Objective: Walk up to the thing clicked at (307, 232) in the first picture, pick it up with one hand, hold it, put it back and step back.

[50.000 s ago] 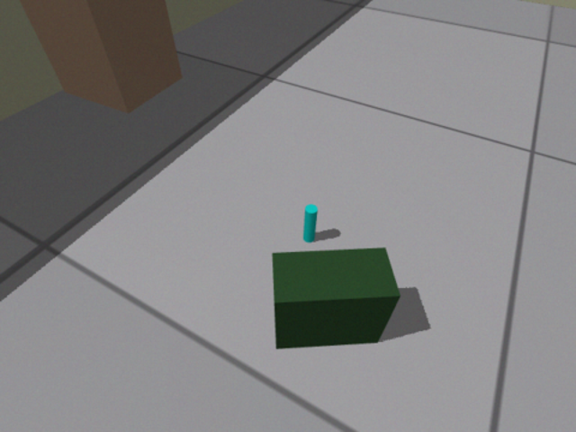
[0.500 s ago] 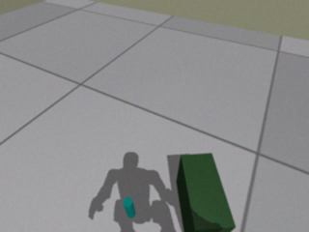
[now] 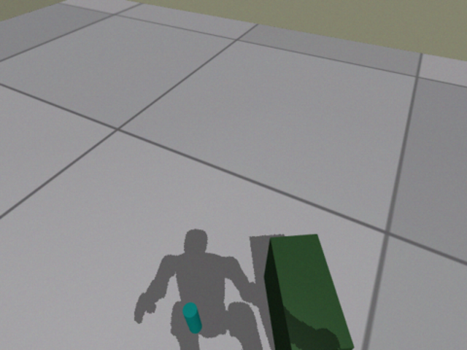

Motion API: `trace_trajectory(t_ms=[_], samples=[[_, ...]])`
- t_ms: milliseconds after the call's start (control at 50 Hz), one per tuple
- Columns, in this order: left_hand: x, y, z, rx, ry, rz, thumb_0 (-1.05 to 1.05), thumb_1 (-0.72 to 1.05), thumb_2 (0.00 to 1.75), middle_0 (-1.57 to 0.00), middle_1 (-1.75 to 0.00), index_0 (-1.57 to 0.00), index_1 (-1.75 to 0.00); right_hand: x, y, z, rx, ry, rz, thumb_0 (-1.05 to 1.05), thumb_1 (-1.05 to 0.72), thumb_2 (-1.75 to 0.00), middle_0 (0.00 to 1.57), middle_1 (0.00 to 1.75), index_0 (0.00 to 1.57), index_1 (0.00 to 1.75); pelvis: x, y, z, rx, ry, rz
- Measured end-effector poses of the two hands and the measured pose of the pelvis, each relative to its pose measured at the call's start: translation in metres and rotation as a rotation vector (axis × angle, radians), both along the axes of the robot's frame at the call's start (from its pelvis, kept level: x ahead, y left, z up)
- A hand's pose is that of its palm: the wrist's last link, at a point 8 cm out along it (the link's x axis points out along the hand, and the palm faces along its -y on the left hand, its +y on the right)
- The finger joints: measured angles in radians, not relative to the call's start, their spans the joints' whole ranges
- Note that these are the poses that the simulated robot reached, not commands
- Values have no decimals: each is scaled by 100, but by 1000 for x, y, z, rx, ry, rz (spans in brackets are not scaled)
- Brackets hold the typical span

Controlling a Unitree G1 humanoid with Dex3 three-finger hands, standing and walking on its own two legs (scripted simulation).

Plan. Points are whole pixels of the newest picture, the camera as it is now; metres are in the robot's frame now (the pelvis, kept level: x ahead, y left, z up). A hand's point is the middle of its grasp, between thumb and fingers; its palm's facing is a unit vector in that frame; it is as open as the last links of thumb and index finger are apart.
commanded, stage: stand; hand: left
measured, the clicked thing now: (192, 318) +0.39 +0.18 -0.69
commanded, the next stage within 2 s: step back in 0.46 s
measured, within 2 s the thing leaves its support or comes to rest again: neither
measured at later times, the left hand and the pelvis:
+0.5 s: hand out of the picture +0.08 +0.25 -0.16, palm faces +0.00 -0.94 -0.34, open 7.4 cm; pelvis +0.00 +0.00 +0.00, yaw +0 degrees
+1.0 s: hand out of the picture +0.06 +0.31 -0.18, palm faces -0.09 -0.93 -0.35, open 7.4 cm; pelvis -0.08 +0.06 -0.02, yaw -2 degrees
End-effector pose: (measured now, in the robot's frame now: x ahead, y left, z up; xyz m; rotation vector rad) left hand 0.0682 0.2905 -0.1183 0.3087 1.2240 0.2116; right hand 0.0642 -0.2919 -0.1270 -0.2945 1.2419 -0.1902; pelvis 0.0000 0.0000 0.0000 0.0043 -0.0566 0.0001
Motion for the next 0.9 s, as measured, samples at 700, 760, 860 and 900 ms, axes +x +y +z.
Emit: trace_trajectory(t_ms=[700, 760, 860, 900], samples=[[9, 40, -12, 44, -40, -41, 1, 90, 90, -20, -30, -20, -30, -23, -6, 3, -72, 16, -22, 1, -90, -90, 21, 30, 21, 30, -34, 23, -16, -2, 38, -8], [19, 56, -24, 36, -77, -60, 1, 90, 90, -20, -30, -20, -30, -44, 2, 2, -117, 35, -16, 1, -90, -90, 21, 30, 21, 30, -43, 39, -27, -14, 48, 2], [19, 66, -27, 21, -88, -68, 1, 91, 90, -20, -30, -20, -30, -82, 24, 11, -128, 98, -22, 1, -90, -90, 21, 30, 21, 30, -60, 52, -20, -21, 39, -4], [13, 66, -26, 10, -80, -75, 1, 91, 90, -20, -30, -20, -30, -91, 30, 14, -130, 102, -31, 1, -90, -90, 21, 30, 21, 30, -64, 55, -17, -24, 44, -12]])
